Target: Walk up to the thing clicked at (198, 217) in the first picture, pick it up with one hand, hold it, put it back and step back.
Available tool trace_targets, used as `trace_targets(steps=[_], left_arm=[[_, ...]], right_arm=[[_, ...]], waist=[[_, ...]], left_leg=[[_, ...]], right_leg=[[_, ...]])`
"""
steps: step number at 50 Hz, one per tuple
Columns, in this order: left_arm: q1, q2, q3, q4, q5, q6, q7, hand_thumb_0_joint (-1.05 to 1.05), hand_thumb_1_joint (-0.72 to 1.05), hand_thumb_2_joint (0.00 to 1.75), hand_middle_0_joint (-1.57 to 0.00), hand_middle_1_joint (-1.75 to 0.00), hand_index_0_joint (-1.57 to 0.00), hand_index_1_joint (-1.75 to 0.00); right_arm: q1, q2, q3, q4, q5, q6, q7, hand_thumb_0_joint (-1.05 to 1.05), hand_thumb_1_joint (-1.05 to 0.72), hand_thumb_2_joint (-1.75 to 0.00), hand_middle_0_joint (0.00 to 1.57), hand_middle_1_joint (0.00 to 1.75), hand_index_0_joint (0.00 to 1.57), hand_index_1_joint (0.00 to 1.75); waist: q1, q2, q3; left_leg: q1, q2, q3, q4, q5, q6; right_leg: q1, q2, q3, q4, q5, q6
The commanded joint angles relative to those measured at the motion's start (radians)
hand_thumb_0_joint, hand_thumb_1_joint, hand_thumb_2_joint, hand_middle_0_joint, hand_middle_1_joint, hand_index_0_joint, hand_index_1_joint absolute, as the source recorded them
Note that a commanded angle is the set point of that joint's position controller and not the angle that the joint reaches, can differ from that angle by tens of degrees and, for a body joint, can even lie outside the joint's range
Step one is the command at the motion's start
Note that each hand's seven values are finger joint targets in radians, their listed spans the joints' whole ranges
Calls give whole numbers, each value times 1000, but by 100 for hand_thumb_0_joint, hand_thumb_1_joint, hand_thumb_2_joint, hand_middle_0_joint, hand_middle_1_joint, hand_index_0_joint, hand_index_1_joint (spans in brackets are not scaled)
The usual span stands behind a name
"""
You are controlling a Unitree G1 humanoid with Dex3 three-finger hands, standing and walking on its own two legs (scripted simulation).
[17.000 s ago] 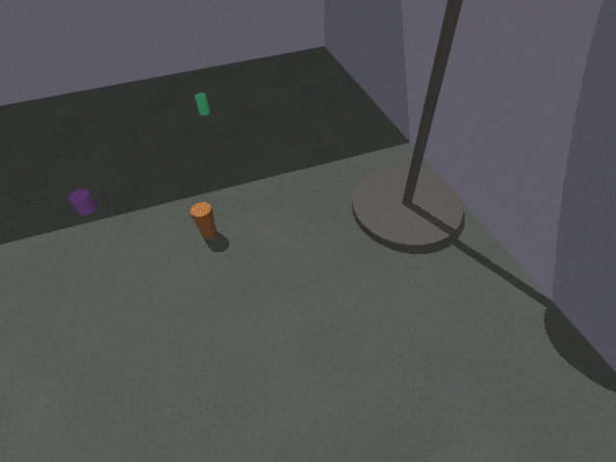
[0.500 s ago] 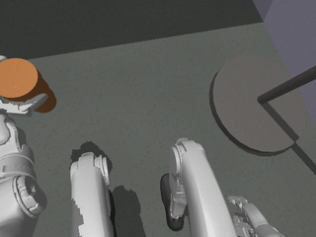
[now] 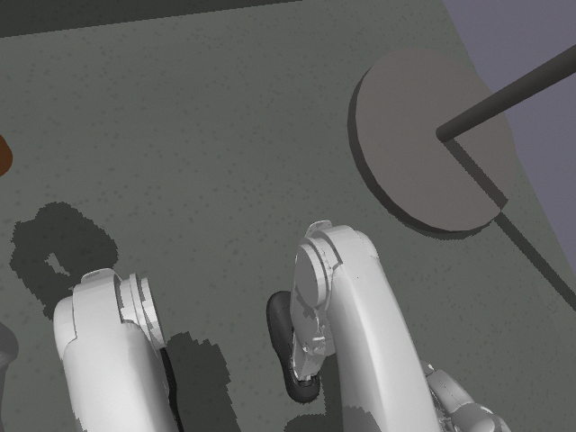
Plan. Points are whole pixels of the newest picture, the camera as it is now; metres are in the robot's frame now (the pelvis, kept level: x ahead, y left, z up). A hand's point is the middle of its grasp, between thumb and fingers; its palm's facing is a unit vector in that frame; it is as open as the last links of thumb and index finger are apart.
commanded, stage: crouch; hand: left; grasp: from the side
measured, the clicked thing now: out of the picture +0.50 +0.32 -0.10
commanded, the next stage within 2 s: lower in 0.38 s
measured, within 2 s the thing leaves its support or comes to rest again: neither
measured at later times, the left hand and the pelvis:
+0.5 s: hand out of the picture +0.50 +0.35 -0.12, palm faces +0.51 -0.86 -0.04, open 11.5 cm; pelvis +0.00 +0.00 -0.02, yaw -3 degrees
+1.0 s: hand out of the picture +0.51 +0.34 -0.17, palm faces +0.52 -0.85 -0.05, open 11.5 cm; pelvis +0.00 +0.01 -0.03, yaw -5 degrees
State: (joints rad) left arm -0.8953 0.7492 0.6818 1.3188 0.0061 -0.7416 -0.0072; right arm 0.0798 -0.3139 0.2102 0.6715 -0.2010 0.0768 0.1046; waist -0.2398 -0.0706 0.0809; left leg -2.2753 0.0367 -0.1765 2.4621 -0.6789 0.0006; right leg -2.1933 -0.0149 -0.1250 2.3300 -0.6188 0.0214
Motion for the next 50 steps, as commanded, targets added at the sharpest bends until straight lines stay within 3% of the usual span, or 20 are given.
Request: trace_targets(steps=[1,3,5,7,16,24,30,34,38,40,45,50], left_arm=[[-293,304,20,-188,-4,-75,13,0,16,125,-117,-135,-119,-135],[-279,339,38,-195,-2,-79,13,0,17,126,-117,-135,-119,-136],[-289,324,17,-195,-2,-83,6,0,19,126,-119,-137,-121,-137],[-277,364,36,-199,-3,-85,4,0,17,126,-120,-137,-122,-137],[-231,404,54,-188,-21,-95,-24,0,19,128,-121,-139,-123,-139],[-232,440,63,-194,-25,-108,-24,0,10,127,-120,-139,-122,-139],[-204,407,37,-83,-37,-122,-24,0,2,122,-120,-139,-122,-138],[-188,474,66,-68,-33,-151,-14,0,4,121,-118,-137,-120,-136],[-192,536,86,-59,-32,-180,-4,0,3,123,-116,-138,-119,-137],[-202,535,72,-41,-27,-189,-4,0,2,123,-116,-138,-119,-137],[-174,577,88,-17,-24,-204,6,0,-1,121,-113,-135,-116,-135],[-168,578,69,9,-22,-214,8,0,2,123,-114,-137,-117,-137]], right_arm=[[162,-302,-66,-13,-11,12,-10,0,-88,-90,20,30,20,30],[157,-307,-58,-19,-16,17,-9,0,-89,-90,20,30,20,30],[147,-316,-48,-26,-20,20,-6,0,-89,-90,20,30,20,30],[142,-320,-41,-27,-23,23,-6,0,-89,-90,20,30,20,30],[126,-357,-10,-42,-36,35,-7,0,-89,-90,20,30,20,30],[99,-366,13,-53,-51,45,-6,0,-89,-90,20,30,20,30],[67,-382,43,-73,-59,46,-6,0,-90,-90,20,30,20,30],[31,-392,66,-85,-73,47,-8,0,-89,-90,20,30,20,30],[10,-402,93,-92,-87,48,-11,0,-90,-90,20,30,20,30],[1,-405,105,-93,-95,51,-14,0,-90,-90,20,30,20,30],[-17,-420,126,-103,-110,55,-15,0,-90,-90,20,30,20,30],[-45,-428,148,-117,-117,63,-19,0,-90,-90,20,30,20,30]], waist=[[-17,382,-654],[-13,382,-664],[-36,389,-631],[-27,390,-638],[-54,421,-615],[-65,413,-587],[-103,364,-508],[-91,355,-504],[-97,393,-509],[-117,395,-488],[-121,427,-482],[-136,425,-452]], left_leg=[[449,15,24,-294,114,-7],[444,16,31,-272,132,-5],[435,19,20,-271,117,-6],[420,17,28,-255,116,-3],[469,29,-6,-234,183,-9],[434,33,-3,-209,177,-7],[406,37,-26,-201,134,-4],[408,42,-32,-186,140,-3],[438,50,-39,-177,169,-8],[415,52,-40,-169,166,-7],[453,60,-56,-169,183,-15],[466,66,-76,-168,192,-18]], right_leg=[[329,42,-71,-166,125,-40],[353,48,-71,-165,138,-38],[333,46,-81,-155,132,-39],[357,50,-80,-158,133,-37],[354,53,-108,-127,183,-37],[385,59,-109,-128,187,-33],[360,63,-132,-130,163,-31],[375,67,-136,-123,166,-28],[399,72,-143,-115,188,-26],[411,74,-144,-114,193,-23],[410,78,-160,-105,200,-25],[396,82,-179,-100,210,-22]])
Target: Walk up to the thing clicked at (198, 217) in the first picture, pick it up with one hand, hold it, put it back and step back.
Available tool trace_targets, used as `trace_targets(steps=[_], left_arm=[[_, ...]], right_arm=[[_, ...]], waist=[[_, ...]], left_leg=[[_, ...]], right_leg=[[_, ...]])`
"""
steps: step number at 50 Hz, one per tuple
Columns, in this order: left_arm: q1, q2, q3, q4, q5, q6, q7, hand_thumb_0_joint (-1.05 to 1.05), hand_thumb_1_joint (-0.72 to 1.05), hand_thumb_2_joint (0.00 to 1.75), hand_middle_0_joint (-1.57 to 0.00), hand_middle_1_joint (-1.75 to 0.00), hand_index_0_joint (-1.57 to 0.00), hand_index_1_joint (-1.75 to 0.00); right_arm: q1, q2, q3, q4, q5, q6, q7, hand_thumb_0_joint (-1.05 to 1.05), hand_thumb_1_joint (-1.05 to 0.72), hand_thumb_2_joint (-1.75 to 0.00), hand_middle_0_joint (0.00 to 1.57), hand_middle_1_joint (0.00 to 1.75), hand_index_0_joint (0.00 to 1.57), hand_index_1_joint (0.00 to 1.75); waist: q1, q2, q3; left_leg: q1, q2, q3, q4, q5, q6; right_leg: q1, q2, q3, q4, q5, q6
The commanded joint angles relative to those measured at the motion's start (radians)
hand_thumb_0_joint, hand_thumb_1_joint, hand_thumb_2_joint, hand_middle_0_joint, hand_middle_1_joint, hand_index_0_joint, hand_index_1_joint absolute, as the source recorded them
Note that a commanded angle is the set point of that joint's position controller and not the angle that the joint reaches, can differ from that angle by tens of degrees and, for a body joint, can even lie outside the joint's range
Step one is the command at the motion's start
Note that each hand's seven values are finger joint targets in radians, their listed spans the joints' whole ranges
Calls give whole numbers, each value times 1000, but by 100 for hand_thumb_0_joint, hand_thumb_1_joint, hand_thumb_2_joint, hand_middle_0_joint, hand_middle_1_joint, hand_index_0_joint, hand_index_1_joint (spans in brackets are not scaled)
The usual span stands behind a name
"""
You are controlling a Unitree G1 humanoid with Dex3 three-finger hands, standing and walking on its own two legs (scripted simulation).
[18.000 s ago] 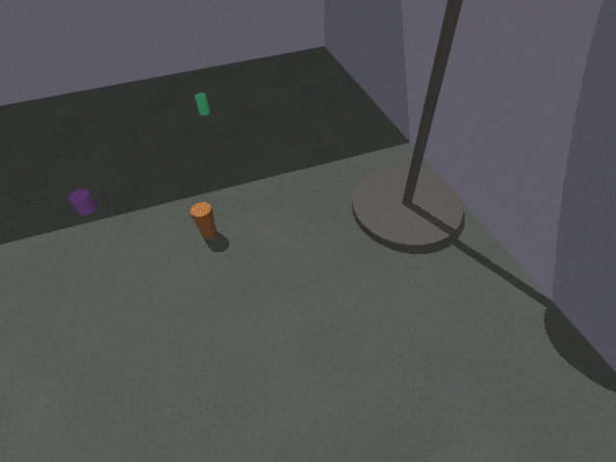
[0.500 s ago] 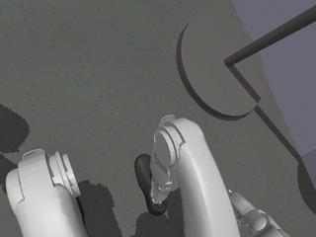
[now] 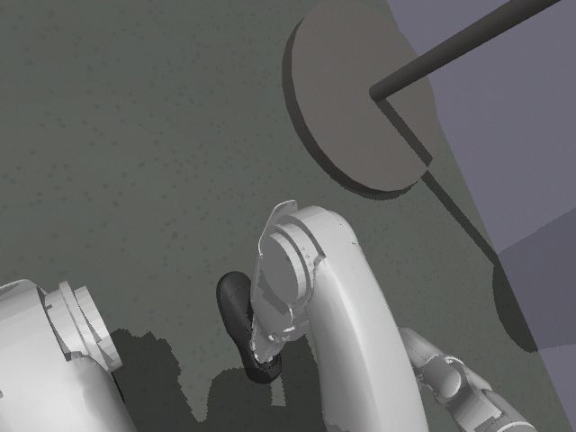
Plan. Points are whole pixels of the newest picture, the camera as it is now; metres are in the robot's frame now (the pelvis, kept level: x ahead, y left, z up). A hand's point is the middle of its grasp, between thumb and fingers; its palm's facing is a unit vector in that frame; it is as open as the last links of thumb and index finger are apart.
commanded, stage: lower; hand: left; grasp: from the side
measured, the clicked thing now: out of the picture +0.48 +0.36 -0.18
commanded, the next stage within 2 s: loosen in 0.92 s
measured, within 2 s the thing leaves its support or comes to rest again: neither
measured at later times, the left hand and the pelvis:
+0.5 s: hand out of the picture +0.47 +0.38 -0.16, palm faces +0.59 -0.80 -0.05, open 11.6 cm; pelvis -0.01 +0.00 +0.00, yaw -2 degrees
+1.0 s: hand out of the picture +0.47 +0.37 -0.17, palm faces +0.59 -0.81 -0.05, open 11.6 cm; pelvis -0.01 +0.01 +0.00, yaw -2 degrees
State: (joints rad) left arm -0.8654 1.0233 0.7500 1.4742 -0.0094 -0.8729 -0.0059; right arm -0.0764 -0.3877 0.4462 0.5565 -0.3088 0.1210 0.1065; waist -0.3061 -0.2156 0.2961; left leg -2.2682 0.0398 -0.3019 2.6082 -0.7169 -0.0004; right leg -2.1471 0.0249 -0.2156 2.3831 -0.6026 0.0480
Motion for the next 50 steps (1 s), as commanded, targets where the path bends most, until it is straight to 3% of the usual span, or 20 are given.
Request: trace_targets(steps=[1,2,9,11,13,15,17,20,25,31,42,50], left_arm=[[-208,316,0,-147,-12,-88,8,0,3,122,-114,-137,-117,-136],[-196,324,13,-140,-17,-90,12,0,1,123,-114,-138,-117,-137],[-193,330,-10,-111,-10,-103,20,0,2,125,-115,-140,-118,-138],[-183,344,-13,-105,-5,-106,24,0,0,125,-117,-141,-120,-140],[-194,338,-11,-109,-13,-112,27,0,4,127,-118,-142,-121,-141],[-183,343,-8,-108,-15,-117,27,0,3,126,-118,-141,-121,-140],[-194,332,-20,-94,-15,-119,32,0,2,127,-119,-143,-122,-142],[-193,360,-16,-89,-11,-124,38,0,0,127,-119,-143,-123,-142],[-187,345,-29,-74,-15,-130,37,0,3,128,-118,-143,-122,-142],[-183,354,-39,-69,-20,-137,40,0,-4,127,-119,-144,-123,-143],[-179,361,-42,-65,-19,-151,45,0,-1,127,-119,-143,-122,-142],[-160,371,-45,-49,-17,-160,47,0,-5,124,-116,-140,-120,-139]], right_arm=[[102,-357,-82,-5,-9,18,-22,0,-90,-90,20,30,20,30],[112,-357,-78,-3,-12,19,-22,0,-90,-90,20,30,20,30],[80,-363,-59,-15,-22,21,-27,0,-89,-90,20,30,20,30],[64,-365,-54,-19,-22,24,-28,0,-89,-90,20,30,20,30],[69,-371,-50,-19,-26,26,-30,0,-89,-90,20,30,20,30],[56,-370,-47,-24,-29,26,-30,0,-89,-90,20,30,20,30],[50,-372,-42,-27,-31,26,-31,0,-89,-90,20,30,20,30],[42,-372,-33,-32,-34,32,-31,0,-89,-90,20,30,20,30],[29,-372,-26,-36,-38,31,-36,0,-89,-90,20,30,20,30],[2,-372,-22,-43,-37,29,-39,0,-89,-90,20,30,20,30],[-2,-375,-7,-40,-47,34,-44,0,-89,-90,20,30,20,30],[-24,-373,1,-50,-50,40,-43,0,-89,-90,20,30,20,30]], waist=[[-73,566,-652],[-71,558,-666],[-85,555,-621],[-77,562,-612],[-90,570,-619],[-83,575,-621],[-99,578,-594],[-97,574,-600],[-104,550,-581],[-100,556,-572],[-106,582,-585],[-99,583,-572]], left_leg=[[432,61,50,-313,202,-14],[428,60,55,-304,214,-12],[435,69,36,-310,196,-15],[437,70,31,-312,194,-17],[466,75,22,-311,223,-19],[481,78,21,-308,235,-21],[463,77,18,-312,223,-21],[456,78,19,-309,211,-20],[440,79,18,-307,195,-17],[426,79,20,-307,161,-14],[487,87,3,-306,242,-24],[481,87,0,-311,217,-24]], right_leg=[[356,43,-89,-156,177,-48],[387,45,-86,-161,192,-44],[361,50,-105,-160,180,-44],[354,52,-105,-157,177,-44],[363,51,-112,-153,198,-41],[358,53,-111,-151,205,-42],[357,53,-115,-151,200,-41],[368,58,-118,-158,191,-40],[370,59,-122,-164,182,-38],[365,64,-121,-168,162,-40],[381,66,-132,-159,216,-39],[370,69,-134,-162,194,-41]])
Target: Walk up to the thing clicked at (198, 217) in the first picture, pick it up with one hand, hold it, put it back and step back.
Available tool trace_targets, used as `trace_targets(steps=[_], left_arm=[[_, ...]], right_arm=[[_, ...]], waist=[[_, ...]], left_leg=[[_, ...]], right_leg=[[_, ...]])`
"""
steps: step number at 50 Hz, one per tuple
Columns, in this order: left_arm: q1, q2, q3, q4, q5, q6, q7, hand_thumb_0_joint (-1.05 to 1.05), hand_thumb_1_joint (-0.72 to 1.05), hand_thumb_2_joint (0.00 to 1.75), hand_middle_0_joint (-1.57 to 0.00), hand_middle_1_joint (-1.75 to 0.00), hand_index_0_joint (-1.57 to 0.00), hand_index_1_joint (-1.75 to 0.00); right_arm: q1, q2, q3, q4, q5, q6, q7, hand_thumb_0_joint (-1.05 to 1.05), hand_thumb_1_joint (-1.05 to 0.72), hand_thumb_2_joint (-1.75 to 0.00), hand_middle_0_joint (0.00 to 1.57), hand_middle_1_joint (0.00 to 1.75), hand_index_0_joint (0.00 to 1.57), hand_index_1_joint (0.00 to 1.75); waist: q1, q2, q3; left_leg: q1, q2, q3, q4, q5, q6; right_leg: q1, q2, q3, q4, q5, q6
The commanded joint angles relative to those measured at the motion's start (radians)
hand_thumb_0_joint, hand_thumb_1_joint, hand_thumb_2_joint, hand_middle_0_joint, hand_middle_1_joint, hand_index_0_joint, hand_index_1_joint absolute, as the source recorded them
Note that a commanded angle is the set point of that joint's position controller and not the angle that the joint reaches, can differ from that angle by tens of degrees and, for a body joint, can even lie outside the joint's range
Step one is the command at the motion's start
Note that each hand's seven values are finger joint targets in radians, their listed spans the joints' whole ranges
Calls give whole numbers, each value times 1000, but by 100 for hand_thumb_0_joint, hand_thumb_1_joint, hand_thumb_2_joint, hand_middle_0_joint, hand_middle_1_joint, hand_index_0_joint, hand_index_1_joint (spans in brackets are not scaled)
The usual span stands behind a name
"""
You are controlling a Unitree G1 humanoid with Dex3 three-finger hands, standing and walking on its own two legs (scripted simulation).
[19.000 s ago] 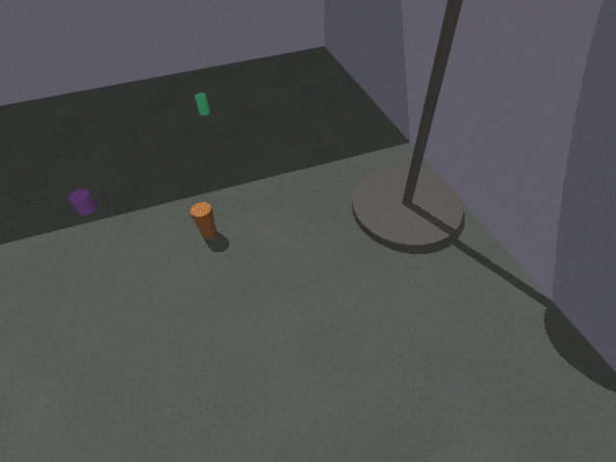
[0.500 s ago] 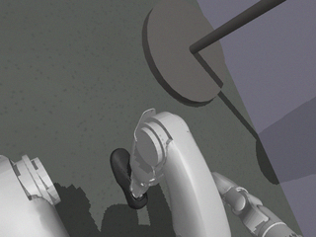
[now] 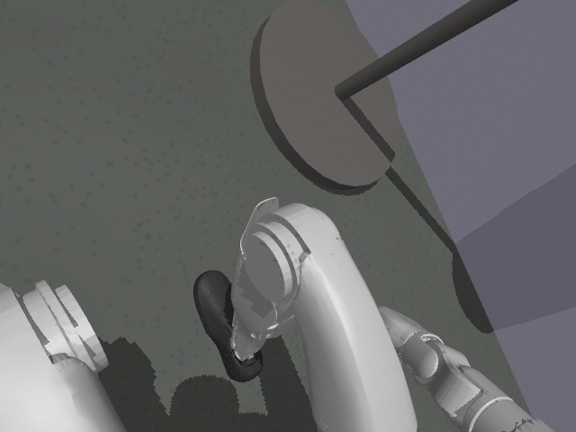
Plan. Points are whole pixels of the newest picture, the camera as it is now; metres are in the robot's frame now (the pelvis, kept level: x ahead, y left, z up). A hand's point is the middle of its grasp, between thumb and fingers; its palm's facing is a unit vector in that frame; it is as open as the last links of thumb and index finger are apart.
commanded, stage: loosen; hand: left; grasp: from the side
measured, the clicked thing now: out of the picture +0.47 +0.37 -0.21
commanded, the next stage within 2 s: open in 0.14 s
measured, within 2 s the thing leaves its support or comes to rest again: rests again in 1.72 s
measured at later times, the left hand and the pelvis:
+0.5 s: hand out of the picture +0.46 +0.38 -0.16, palm faces +0.63 -0.78 -0.03, open 12.7 cm; pelvis +0.00 +0.00 +0.00, yaw +0 degrees
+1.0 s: hand out of the picture +0.46 +0.44 -0.11, palm faces +0.70 -0.71 -0.03, open 15.7 cm; pelvis +0.00 +0.00 +0.01, yaw +0 degrees
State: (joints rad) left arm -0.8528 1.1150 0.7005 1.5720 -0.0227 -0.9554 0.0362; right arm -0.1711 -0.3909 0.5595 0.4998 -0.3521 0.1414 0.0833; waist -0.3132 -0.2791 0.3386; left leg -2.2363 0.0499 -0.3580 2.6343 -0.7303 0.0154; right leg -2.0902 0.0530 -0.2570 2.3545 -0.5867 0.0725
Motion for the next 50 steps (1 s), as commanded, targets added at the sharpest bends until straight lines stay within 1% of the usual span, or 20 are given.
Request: trace_targets(steps=[1,2,4,7,8,11,12,13,15,18,20,22,23,27,33,36,41,46,48,50], left_arm=[[-178,266,0,-145,-7,-78,5,0,-3,125,-118,-140,-121,-140],[-169,262,0,-143,-9,-77,6,0,-4,117,-120,-136,-124,-134],[-183,257,0,-153,-14,-81,8,0,-16,101,-112,-121,-117,-119],[-194,255,2,-151,-23,-90,8,0,-25,78,-102,-108,-107,-105],[-192,246,-4,-151,-23,-94,7,0,-27,74,-100,-104,-105,-101],[-183,251,-11,-146,-22,-93,3,0,-33,64,-91,-93,-96,-90],[-189,252,-14,-148,-27,-94,1,0,-38,64,-83,-85,-88,-83],[-187,246,-11,-148,-27,-95,2,0,-35,57,-83,-85,-87,-81],[-186,250,-13,-147,-29,-96,4,0,-42,55,-67,-72,-71,-71],[-187,243,-13,-144,-34,-96,4,0,-47,46,-55,-61,-58,-59],[-185,245,-12,-133,-34,-94,5,0,-48,46,-54,-59,-57,-58],[-176,251,-14,-130,-30,-93,5,0,-49,44,-50,-56,-53,-55],[-182,252,-10,-132,-29,-92,4,0,-48,43,-49,-56,-52,-54],[-176,251,-11,-129,-29,-91,6,0,-50,39,-43,-49,-46,-48],[-180,248,-16,-128,-24,-91,7,0,-58,31,-35,-40,-37,-38],[-184,258,-9,-134,-25,-94,10,0,-50,37,-28,-39,-31,-38],[-222,372,43,-229,-15,-87,19,0,-51,35,-26,-37,-28,-36],[-240,465,89,-292,-5,-27,-6,0,-55,31,-24,-34,-26,-33],[-226,473,92,-283,-7,12,-32,0,-58,28,-24,-33,-27,-31],[-217,466,88,-248,-12,49,-66,0,-56,27,-23,-32,-26,-31]], right_arm=[[72,-370,-113,5,-6,21,-20,0,-89,-90,20,30,20,30],[72,-370,-113,5,-6,21,-20,0,-89,-89,20,30,20,30],[76,-374,-113,7,-7,19,-19,0,-90,-89,20,30,20,30],[66,-377,-112,3,-3,18,-18,0,-90,-89,20,30,20,30],[63,-377,-111,2,-6,20,-18,0,-90,-89,20,30,20,30],[59,-368,-111,5,-4,17,-19,0,-90,-89,20,30,20,30],[59,-368,-109,5,-4,18,-20,0,-89,-89,20,30,20,30],[63,-370,-110,7,-6,19,-20,0,-90,-89,20,30,20,30],[59,-373,-110,8,-3,17,-20,0,-89,-89,20,30,20,30],[54,-369,-111,5,-2,17,-23,0,-90,-89,20,30,20,30],[56,-370,-110,6,-1,18,-23,0,-90,-90,20,30,20,30],[54,-364,-109,4,-1,18,-22,0,-90,-90,20,30,20,30],[63,-367,-109,5,-3,19,-23,0,-90,-90,20,30,20,30],[60,-365,-106,5,-4,19,-23,0,-89,-89,20,30,20,30],[57,-366,-107,2,-4,21,-22,0,-90,-90,20,30,20,30],[57,-370,-108,2,-3,24,-24,0,-87,-89,20,30,20,30],[67,-373,-110,3,2,31,-29,0,-88,-89,20,30,20,30],[95,-372,-129,13,19,40,-41,0,-88,-90,20,30,20,30],[101,-366,-136,16,30,42,-46,0,-89,-89,20,30,20,30],[116,-370,-142,14,43,48,-53,0,-88,-89,20,30,20,30]], waist=[[-99,643,-604],[-98,632,-612],[-103,646,-611],[-103,645,-594],[-109,647,-594],[-97,627,-597],[-99,623,-596],[-102,628,-600],[-98,637,-599],[-97,623,-603],[-100,614,-588],[-90,611,-593],[-98,612,-609],[-93,624,-610],[-97,620,-600],[-93,634,-599],[-61,702,-657],[-41,737,-692],[-33,731,-699],[-41,729,-681]], left_leg=[[440,77,55,-339,223,-39],[441,77,53,-337,229,-38],[457,79,50,-341,242,-41],[451,82,37,-352,221,-44],[456,81,36,-352,223,-45],[423,76,56,-339,192,-36],[407,72,62,-335,176,-33],[429,75,55,-342,192,-36],[438,77,50,-347,197,-39],[432,75,57,-337,208,-35],[410,73,54,-345,183,-32],[410,74,58,-345,173,-32],[425,75,57,-342,193,-32],[432,75,55,-342,221,-35],[430,77,50,-346,207,-36],[449,79,45,-356,200,-39],[493,80,57,-364,246,-46],[483,76,85,-374,257,-42],[470,76,95,-379,243,-39],[470,76,89,-395,247,-39]], right_leg=[[312,40,-96,-133,174,-66],[319,42,-97,-135,181,-64],[318,40,-99,-132,188,-64],[294,39,-103,-126,170,-66],[294,39,-105,-128,174,-65],[305,43,-95,-140,155,-66],[312,45,-93,-148,147,-66],[314,42,-97,-143,157,-65],[304,42,-98,-139,158,-67],[309,42,-93,-143,166,-66],[307,41,-98,-146,149,-66],[308,44,-93,-149,139,-67],[322,44,-94,-151,155,-65],[319,44,-96,-145,175,-66],[307,44,-98,-144,161,-67],[298,41,-99,-143,156,-67],[322,37,-85,-138,177,-70],[336,36,-66,-150,182,-71],[326,36,-58,-156,170,-72],[303,34,-65,-154,165,-73]])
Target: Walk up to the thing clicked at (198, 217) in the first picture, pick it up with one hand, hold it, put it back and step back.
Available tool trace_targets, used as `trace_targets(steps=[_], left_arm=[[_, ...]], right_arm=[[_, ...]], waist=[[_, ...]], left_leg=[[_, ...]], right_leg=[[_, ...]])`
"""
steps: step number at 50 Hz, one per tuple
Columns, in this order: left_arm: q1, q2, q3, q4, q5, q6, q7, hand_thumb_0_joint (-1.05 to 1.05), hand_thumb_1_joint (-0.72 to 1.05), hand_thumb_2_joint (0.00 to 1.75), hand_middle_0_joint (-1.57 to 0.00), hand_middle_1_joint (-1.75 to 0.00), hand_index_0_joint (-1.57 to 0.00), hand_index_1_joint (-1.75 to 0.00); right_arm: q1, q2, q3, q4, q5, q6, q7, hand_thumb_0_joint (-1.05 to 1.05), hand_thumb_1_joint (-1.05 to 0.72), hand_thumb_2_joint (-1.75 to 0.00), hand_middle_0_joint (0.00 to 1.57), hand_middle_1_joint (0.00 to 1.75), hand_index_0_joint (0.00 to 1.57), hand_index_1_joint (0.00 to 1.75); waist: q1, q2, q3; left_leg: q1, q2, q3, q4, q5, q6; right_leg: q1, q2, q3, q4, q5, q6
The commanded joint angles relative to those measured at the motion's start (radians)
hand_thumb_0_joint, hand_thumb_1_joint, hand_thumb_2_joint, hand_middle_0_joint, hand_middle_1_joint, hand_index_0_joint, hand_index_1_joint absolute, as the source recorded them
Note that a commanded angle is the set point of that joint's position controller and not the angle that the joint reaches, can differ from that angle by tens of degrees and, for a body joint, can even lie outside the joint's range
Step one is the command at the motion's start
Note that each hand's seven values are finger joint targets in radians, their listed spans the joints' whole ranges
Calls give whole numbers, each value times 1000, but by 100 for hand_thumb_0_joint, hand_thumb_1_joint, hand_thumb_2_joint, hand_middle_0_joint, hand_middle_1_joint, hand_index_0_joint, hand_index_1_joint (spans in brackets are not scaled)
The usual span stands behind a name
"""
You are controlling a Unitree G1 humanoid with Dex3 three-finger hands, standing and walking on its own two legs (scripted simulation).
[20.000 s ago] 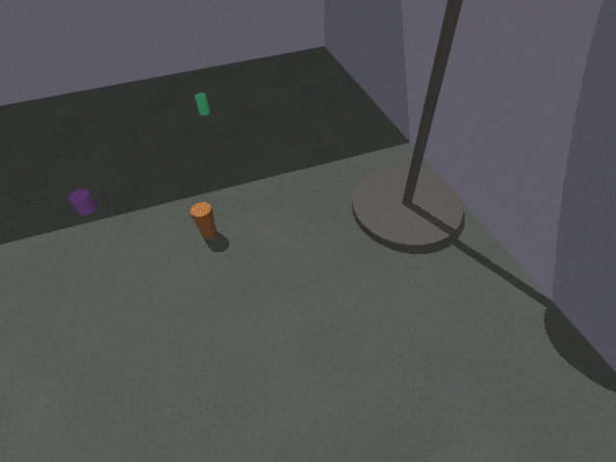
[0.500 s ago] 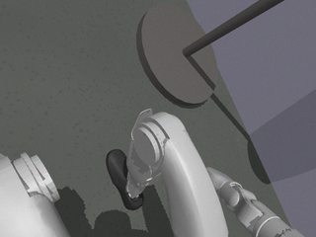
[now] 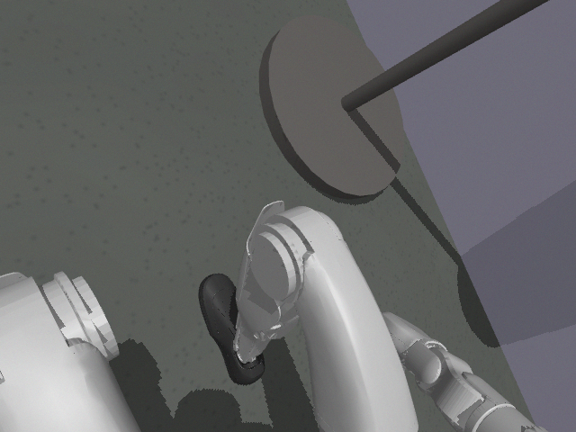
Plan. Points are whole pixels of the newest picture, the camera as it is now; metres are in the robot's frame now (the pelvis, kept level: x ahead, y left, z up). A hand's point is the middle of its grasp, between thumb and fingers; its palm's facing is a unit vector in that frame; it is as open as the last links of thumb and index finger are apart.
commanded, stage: withdraw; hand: left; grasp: from the side
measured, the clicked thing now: out of the picture +0.48 +0.37 -0.22
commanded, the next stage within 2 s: rise in 0.08 s
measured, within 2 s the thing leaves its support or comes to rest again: rests again in 0.72 s
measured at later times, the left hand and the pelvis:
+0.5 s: hand out of the picture +0.38 +0.53 -0.06, palm faces +0.70 -0.65 -0.31, open 16.6 cm; pelvis +0.01 +0.00 +0.03, yaw +4 degrees
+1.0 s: hand out of the picture +0.24 +0.39 +0.12, palm faces +0.43 -0.72 -0.54, open 17.6 cm; pelvis +0.03 -0.02 +0.20, yaw +14 degrees
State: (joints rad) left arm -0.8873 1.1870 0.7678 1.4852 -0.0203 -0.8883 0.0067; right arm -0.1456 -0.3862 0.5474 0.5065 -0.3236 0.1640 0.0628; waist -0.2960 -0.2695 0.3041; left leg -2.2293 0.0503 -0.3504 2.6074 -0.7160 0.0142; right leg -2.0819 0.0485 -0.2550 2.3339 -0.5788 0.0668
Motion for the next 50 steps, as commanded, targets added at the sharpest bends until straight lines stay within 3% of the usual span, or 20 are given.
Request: trace_targets(steps=[1,8,10,11,12,14,18,20,22,25,26,27,29,33,35,39,45,48,49,50], left_arm=[[-170,386,18,-141,-17,2,-55,0,-57,27,-23,-32,-26,-30],[-144,319,-15,-77,-38,97,-166,0,-49,27,-26,-36,-31,-33],[-132,299,-19,-81,-38,106,-184,0,-40,18,-17,-27,-22,-23],[-101,376,-10,55,85,195,-127,0,-45,10,-9,-19,-14,-15],[-140,368,-2,-25,74,225,-114,0,-46,5,-7,-11,-8,-7],[-192,472,47,-169,109,268,-91,0,-48,6,-7,-7,-7,-6],[-223,600,123,-457,162,382,-45,0,-47,14,-10,-13,-10,-13],[-94,523,117,-542,167,439,-26,0,-31,21,-8,-10,-8,-10],[-55,382,67,-566,163,495,-12,0,-32,19,-8,-10,-8,-10],[55,149,-39,-595,148,567,-1,0,-45,12,-6,-7,-6,-7],[101,115,-40,-617,142,590,3,0,-47,10,-6,-7,-6,-7],[183,39,-88,-642,133,615,-1,0,-46,11,-6,-7,-6,-7],[239,11,-86,-726,123,654,3,0,-49,9,-6,-7,-6,-7],[347,-97,-136,-878,104,719,9,0,-55,6,-5,-5,-5,-5],[385,-82,-131,-1005,101,739,25,0,-59,3,-5,-5,-4,-5],[528,-177,-172,-1194,77,779,52,0,-57,4,-5,-5,-5,-5],[652,-306,-229,-1261,57,829,101,0,-59,3,-5,-5,-4,-5],[712,-386,-277,-1248,46,855,117,0,-61,1,-4,-4,-4,-4],[767,-457,-321,-1187,41,868,116,0,-61,2,-4,-4,-4,-4],[755,-444,-315,-1243,38,874,123,0,-61,1,-4,-4,-4,-4]], right_arm=[[91,-371,-134,4,20,25,-35,0,-88,-89,20,30,20,30],[127,-367,-167,-14,64,18,-45,0,-85,-88,20,30,20,30],[136,-370,-178,-11,70,13,-45,0,-85,-90,20,30,20,30],[172,-347,-241,38,106,17,-34,0,-91,-91,20,30,20,30],[180,-352,-236,20,113,21,-29,0,-92,-91,20,30,20,30],[207,-342,-246,20,120,37,-18,0,-92,-91,20,30,20,30],[247,-308,-308,25,147,49,-2,0,-90,-90,20,30,20,30],[262,-299,-354,18,167,55,4,0,-90,-90,20,30,20,30],[274,-283,-394,25,186,55,9,0,-90,-90,20,30,20,30],[300,-255,-453,33,221,51,9,0,-90,-90,20,30,20,30],[300,-251,-472,30,232,47,10,0,-90,-90,20,30,20,30],[314,-227,-485,42,248,46,8,0,-90,-90,20,30,20,30],[313,-213,-518,27,272,41,6,0,-90,-90,20,30,20,30],[319,-192,-588,14,321,28,-5,0,-90,-90,20,30,20,30],[314,-172,-599,-9,336,23,-17,0,-90,-90,20,30,20,30],[299,-125,-611,-51,356,-6,-49,0,-90,-90,20,30,20,30],[297,-71,-614,-61,365,-61,-103,0,-89,-90,20,30,20,30],[300,-48,-614,-62,365,-90,-128,0,-90,-90,20,30,20,30],[294,-38,-611,-66,368,-101,-134,0,-90,-90,20,30,20,30],[311,-32,-612,-64,368,-110,-141,0,-90,-90,20,30,20,30]], waist=[[-55,691,-643],[-58,570,-585],[-50,582,-587],[-12,623,-643],[-18,626,-667],[15,699,-757],[105,894,-932],[147,948,-960],[144,946,-928],[136,822,-889],[155,778,-894],[161,720,-882],[205,664,-945],[230,546,-993],[251,523,-1015],[267,467,-1068],[273,452,-1048],[261,406,-1002],[249,387,-964],[253,373,-987]], left_leg=[[449,76,83,-364,219,-34],[369,70,70,-384,127,-13],[401,72,59,-397,123,-19],[463,64,90,-442,156,-22],[492,71,82,-437,191,-24],[543,64,111,-425,261,-22],[675,56,151,-462,331,-33],[735,57,157,-510,333,-47],[723,53,164,-548,311,-53],[621,36,186,-585,191,-36],[614,32,188,-597,183,-32],[559,22,199,-611,124,-19],[583,12,211,-641,136,-12],[621,3,201,-737,59,2],[632,-2,209,-794,20,9],[699,-12,238,-891,-12,15],[864,-19,282,-1002,77,11],[907,-28,317,-1042,143,15],[915,-30,324,-1060,161,17],[938,-31,328,-1073,203,18]], right_leg=[[279,39,-65,-138,147,-68],[218,37,-73,-156,82,-71],[194,33,-76,-147,77,-72],[175,17,-48,-170,90,-77],[167,18,-54,-164,112,-76],[205,14,-35,-161,144,-77],[187,5,11,-151,142,-89],[142,1,18,-142,136,-90],[92,0,24,-147,124,-94],[104,-7,35,-210,88,-97],[97,-9,40,-226,82,-97],[111,-11,48,-258,46,-98],[135,-14,71,-292,41,-100],[169,-21,106,-372,-4,-101],[240,-22,124,-427,-33,-99],[398,-27,160,-553,-62,-94],[578,-38,203,-725,-15,-96],[697,-42,221,-832,26,-94],[733,-45,230,-866,46,-91],[805,-49,241,-901,88,-87]])
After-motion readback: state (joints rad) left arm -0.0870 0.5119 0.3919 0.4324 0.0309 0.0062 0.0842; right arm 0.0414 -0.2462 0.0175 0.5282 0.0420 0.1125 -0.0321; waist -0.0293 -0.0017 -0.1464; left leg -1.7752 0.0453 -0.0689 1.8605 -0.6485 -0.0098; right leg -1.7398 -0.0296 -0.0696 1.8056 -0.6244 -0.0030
